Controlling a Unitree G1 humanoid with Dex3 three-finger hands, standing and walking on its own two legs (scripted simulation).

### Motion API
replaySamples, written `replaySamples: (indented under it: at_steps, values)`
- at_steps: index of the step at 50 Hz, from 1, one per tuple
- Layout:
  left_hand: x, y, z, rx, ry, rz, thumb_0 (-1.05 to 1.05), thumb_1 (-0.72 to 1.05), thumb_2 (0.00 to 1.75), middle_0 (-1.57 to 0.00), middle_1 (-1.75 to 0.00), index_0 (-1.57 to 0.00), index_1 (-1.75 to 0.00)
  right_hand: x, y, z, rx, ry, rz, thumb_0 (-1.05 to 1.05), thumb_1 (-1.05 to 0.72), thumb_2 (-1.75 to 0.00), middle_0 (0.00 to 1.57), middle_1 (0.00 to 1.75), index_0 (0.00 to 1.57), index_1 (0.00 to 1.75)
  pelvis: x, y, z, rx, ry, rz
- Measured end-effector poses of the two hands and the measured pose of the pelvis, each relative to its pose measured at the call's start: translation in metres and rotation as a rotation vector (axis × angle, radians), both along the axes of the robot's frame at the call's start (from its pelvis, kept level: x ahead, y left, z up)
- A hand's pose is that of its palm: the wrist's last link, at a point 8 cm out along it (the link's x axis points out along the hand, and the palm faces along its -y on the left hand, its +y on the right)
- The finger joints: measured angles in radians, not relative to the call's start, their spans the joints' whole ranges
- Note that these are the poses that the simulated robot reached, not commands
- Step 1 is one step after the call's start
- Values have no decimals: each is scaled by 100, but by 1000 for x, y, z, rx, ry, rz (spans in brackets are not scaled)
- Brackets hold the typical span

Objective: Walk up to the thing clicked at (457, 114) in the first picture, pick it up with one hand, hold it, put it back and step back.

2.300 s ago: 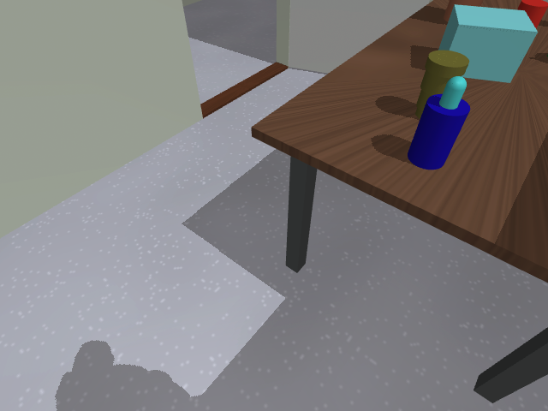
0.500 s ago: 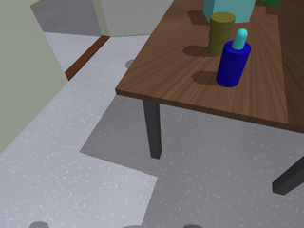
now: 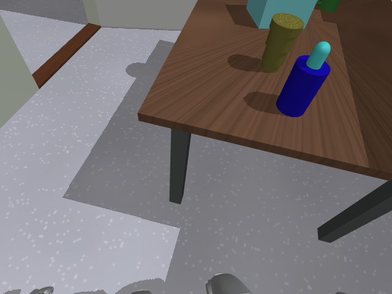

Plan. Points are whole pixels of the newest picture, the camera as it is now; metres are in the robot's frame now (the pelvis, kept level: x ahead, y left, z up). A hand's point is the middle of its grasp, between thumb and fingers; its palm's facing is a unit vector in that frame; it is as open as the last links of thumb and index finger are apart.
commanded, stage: walk up
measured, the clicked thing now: (305, 78) +0.63 -0.28 +0.08
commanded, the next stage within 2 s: stand in 1.68 s
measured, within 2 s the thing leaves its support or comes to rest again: neither
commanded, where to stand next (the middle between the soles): +0.06 -0.03 m, yaw -2 degrees
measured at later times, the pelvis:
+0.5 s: pelvis -0.02 -0.03 +0.00, yaw -5 degrees
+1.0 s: pelvis -0.02 -0.04 +0.03, yaw -3 degrees
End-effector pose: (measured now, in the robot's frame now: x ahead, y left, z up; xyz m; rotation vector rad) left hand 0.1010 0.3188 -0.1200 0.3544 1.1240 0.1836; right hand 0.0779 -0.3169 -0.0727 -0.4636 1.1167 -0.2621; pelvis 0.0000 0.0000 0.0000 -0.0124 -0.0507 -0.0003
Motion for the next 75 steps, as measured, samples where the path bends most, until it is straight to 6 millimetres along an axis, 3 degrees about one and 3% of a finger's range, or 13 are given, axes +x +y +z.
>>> replaySamples:
  at_steps: [7,14,21,30,39,46,65,75]
  values:
    - [-10,-2,4,-1,77,-32,1,91,90,-20,-30,-20,-30,-30,-25,11,-44,36,-30,1,-89,-90,20,30,21,30,-5,-6,5,0,21,-49]
    - [-13,-30,10,49,66,-74,1,91,90,-20,-30,-21,-30,-54,-60,-20,-10,34,-87,1,-90,-90,20,30,21,30,-17,-29,-9,-25,-4,-75]
    - [-15,-53,28,45,34,-88,1,90,90,-20,-30,-21,-30,-59,-47,-35,86,33,-117,1,-90,-90,20,30,20,30,-18,-36,2,18,10,-97]
    - [4,-60,23,-2,-34,-55,1,90,90,-20,-30,-21,-30,-70,-22,-33,131,70,-81,1,-90,-90,20,30,21,30,-18,-37,6,36,8,-78]
    - [-1,-77,29,-33,-25,-60,1,91,90,-20,-30,-21,-30,-50,-35,-21,133,30,-78,1,-90,-90,20,30,21,30,-20,-45,17,21,0,-68]
    - [-8,-77,37,-28,-10,-39,1,90,90,-20,-30,-21,-30,-35,-38,-15,138,12,-65,1,-90,-90,20,30,20,30,-21,-45,25,18,-4,-57]
    - [-19,-62,35,-42,60,19,1,91,90,-20,-30,-21,-30,-39,-18,-12,149,94,-70,1,-90,-90,20,30,20,30,-16,-36,34,7,6,-43]
    - [-20,-59,32,-46,80,25,1,91,90,-20,-30,-21,-30,-29,-12,-10,149,83,-75,1,-90,-90,20,30,20,30,-11,-30,35,7,10,-39]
